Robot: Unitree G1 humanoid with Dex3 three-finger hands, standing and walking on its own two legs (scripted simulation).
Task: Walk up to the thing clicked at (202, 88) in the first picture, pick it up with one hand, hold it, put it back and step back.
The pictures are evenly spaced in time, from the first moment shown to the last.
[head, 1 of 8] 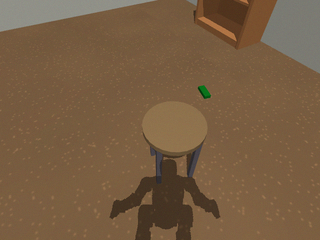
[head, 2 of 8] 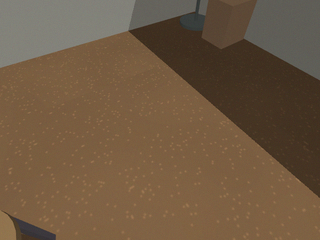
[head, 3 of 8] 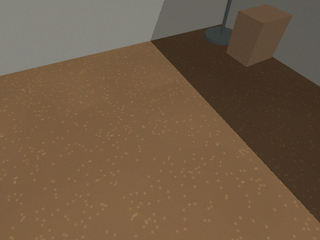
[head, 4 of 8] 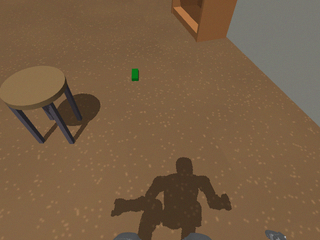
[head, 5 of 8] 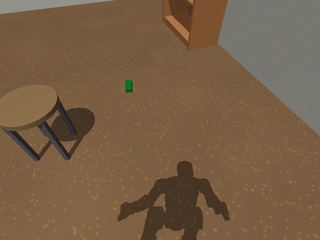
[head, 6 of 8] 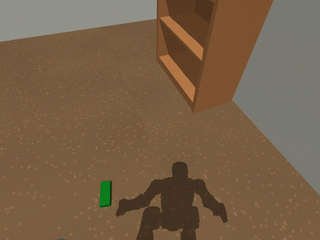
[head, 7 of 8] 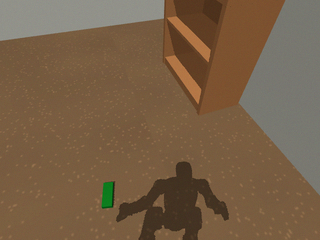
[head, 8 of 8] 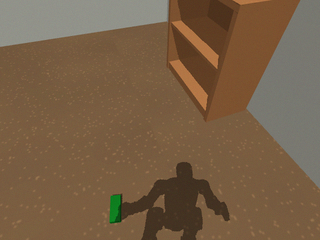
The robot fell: no
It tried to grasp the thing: no
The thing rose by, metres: 0.00
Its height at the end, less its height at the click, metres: +0.00
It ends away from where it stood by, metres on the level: 0.00
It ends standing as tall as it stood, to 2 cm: yes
